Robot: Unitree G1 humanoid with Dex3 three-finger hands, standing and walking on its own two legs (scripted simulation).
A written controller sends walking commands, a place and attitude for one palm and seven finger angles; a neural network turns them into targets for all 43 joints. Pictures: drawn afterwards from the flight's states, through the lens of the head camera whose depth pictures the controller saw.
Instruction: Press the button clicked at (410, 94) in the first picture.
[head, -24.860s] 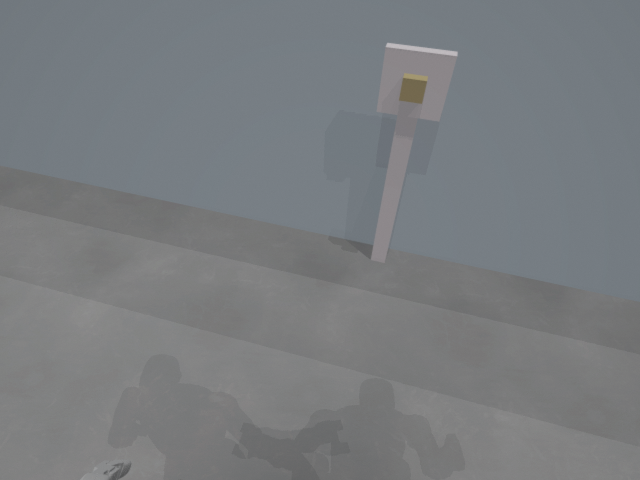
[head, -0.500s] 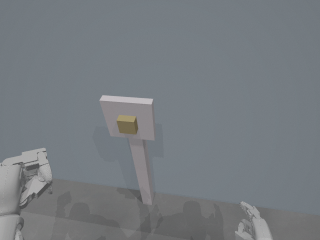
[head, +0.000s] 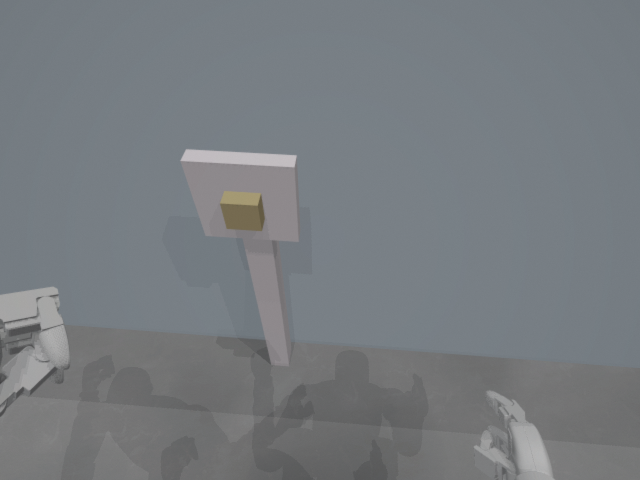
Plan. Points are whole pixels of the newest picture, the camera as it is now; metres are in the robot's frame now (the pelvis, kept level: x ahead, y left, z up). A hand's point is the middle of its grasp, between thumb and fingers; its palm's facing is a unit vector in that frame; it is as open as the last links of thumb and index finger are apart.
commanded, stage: step back with the hand held close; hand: left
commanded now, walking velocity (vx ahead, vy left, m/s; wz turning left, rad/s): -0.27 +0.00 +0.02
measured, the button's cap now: (243, 209) +0.52 +0.17 +0.00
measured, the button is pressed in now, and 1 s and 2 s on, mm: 0 0 0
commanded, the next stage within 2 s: stop stepping back and stand still in 0.68 s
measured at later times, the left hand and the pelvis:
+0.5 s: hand out of the picture +0.08 +0.27 +0.16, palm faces +0.48 -0.78 -0.41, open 3.1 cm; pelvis -0.09 +0.02 -0.02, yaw +6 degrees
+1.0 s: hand out of the picture +0.00 +0.23 +0.17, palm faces +0.30 -0.82 -0.48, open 3.1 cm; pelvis -0.18 -0.01 -0.01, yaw -2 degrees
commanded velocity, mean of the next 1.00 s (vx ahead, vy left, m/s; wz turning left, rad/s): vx -0.21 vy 0.02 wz -0.04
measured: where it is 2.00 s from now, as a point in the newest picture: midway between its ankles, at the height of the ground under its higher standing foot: outside the picture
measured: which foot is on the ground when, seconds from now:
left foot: down 0.00-0.36, up 0.38-0.46, down 0.48-0.84, up 0.86-0.96, down 0.98-1.00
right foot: down 0.00-0.50, up 0.52-0.82, down 0.84-1.00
